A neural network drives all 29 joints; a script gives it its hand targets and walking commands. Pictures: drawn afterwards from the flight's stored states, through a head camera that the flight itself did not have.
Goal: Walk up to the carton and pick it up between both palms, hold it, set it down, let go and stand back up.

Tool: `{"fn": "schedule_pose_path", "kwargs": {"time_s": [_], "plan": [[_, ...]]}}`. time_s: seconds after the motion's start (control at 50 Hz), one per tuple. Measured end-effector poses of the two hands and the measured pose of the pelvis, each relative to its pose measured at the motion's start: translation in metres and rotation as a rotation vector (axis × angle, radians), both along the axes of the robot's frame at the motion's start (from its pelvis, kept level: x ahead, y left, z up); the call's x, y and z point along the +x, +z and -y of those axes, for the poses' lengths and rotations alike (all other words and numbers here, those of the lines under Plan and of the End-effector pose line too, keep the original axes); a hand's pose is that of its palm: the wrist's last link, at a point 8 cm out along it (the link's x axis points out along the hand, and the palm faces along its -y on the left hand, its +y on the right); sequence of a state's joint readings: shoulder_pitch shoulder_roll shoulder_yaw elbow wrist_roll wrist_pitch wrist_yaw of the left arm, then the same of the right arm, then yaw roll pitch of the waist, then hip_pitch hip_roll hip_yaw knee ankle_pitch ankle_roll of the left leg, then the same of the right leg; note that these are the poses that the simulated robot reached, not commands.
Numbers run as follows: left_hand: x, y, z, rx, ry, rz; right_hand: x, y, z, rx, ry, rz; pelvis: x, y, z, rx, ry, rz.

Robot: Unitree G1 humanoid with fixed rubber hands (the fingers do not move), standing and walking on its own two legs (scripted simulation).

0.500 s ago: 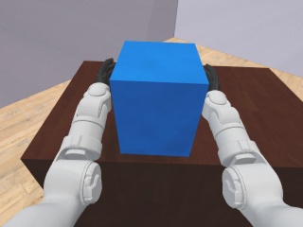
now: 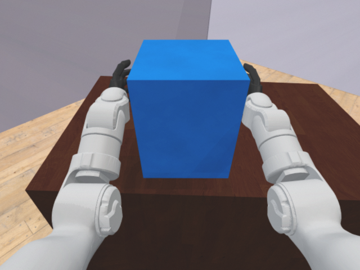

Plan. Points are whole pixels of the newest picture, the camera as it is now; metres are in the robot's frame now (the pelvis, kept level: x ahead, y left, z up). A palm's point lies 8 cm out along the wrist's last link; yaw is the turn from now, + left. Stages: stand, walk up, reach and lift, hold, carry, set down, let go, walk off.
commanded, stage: reach and lift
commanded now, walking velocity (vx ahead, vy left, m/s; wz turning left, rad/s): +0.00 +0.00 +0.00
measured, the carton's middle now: (185, 108) +0.43 +0.00 +0.19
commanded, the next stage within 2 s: hold in 0.72 s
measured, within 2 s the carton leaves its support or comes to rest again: neither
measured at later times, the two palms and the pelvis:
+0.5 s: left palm (118, 89) +0.40 +0.14 +0.25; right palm (254, 93) +0.41 -0.15 +0.25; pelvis +0.00 +0.00 +0.00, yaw +0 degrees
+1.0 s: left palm (115, 83) +0.40 +0.14 +0.27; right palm (257, 86) +0.40 -0.15 +0.27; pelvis +0.00 +0.00 +0.00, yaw +0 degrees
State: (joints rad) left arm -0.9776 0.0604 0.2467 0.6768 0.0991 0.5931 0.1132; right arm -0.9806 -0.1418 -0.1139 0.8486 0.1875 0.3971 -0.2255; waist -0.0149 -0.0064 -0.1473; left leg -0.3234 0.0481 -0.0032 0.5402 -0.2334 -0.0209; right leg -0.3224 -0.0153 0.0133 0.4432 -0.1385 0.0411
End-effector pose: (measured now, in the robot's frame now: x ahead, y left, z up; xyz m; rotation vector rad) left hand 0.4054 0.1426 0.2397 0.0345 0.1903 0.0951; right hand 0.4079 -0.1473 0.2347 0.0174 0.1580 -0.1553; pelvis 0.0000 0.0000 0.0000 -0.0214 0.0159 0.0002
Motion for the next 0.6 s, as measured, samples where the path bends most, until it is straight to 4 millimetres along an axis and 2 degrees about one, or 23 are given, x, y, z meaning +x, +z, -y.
{"fn": "schedule_pose_path", "kwargs": {"time_s": [0.6], "plan": [[-0.001, 0.014, 0.001, -0.011, 0.008, -0.012, 0.0, 0.014, 0.001, 0.006, 0.006, -0.013, 0.0, 0.0, 0.0, 0.0, -0.001, 0.001]]}}
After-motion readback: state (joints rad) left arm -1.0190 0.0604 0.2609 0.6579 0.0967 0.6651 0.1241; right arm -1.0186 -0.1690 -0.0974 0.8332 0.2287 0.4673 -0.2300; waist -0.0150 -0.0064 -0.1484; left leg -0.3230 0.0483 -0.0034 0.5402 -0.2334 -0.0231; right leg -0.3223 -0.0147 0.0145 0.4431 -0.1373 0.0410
